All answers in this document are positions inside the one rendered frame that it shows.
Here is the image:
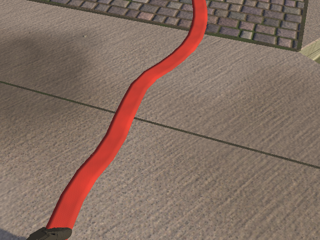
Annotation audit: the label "robot left hand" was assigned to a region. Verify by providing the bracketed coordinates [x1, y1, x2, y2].
[26, 227, 72, 240]

